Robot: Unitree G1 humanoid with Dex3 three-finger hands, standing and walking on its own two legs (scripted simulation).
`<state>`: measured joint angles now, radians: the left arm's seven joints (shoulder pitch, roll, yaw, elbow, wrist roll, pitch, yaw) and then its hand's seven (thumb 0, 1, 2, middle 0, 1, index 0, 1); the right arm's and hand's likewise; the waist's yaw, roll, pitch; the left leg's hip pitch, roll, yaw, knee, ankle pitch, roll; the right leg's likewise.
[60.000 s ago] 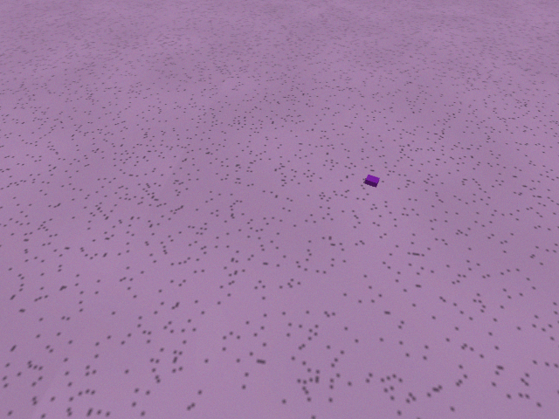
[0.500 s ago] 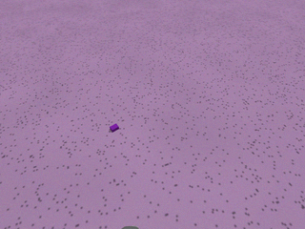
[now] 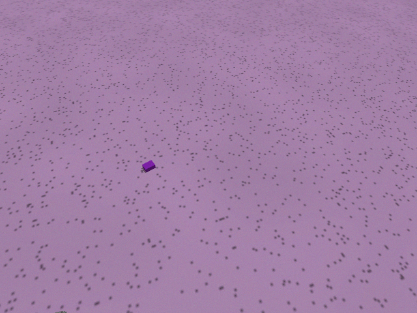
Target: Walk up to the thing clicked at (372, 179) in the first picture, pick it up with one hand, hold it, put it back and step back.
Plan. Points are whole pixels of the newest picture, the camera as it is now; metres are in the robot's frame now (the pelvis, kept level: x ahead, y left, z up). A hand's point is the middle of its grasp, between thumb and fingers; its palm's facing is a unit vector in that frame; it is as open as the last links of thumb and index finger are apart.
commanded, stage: step back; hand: left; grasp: from above
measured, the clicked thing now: (148, 166) +1.01 +0.35 -0.75
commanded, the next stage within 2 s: stand in 0.30 s
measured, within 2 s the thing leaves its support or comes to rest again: neither
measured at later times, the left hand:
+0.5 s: hand out of the picture +0.13 +0.24 -0.14, palm faces +0.02 -0.95 -0.32, open 7.4 cm
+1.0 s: hand out of the picture +0.08 +0.24 -0.13, palm faces +0.00 -0.94 -0.35, open 7.4 cm
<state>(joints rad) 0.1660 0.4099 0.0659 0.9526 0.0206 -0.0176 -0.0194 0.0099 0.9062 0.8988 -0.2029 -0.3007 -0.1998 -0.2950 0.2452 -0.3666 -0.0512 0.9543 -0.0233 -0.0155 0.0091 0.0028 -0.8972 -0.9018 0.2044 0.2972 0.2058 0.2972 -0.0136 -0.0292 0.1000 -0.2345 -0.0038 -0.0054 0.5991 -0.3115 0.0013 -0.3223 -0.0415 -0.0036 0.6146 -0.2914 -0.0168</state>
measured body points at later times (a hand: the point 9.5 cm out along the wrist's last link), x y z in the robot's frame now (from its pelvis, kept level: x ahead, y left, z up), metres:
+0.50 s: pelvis +0.03 +0.00 +0.01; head +0.04 +0.00 +0.46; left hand +0.13 +0.29 -0.12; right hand +0.13 -0.30 -0.11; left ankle +0.01 +0.12 -0.73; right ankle +0.06 -0.13 -0.73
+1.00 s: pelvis +0.02 -0.02 +0.02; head +0.02 -0.02 +0.47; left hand +0.08 +0.29 -0.11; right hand +0.10 -0.31 -0.12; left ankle +0.01 +0.12 -0.73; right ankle +0.06 -0.13 -0.73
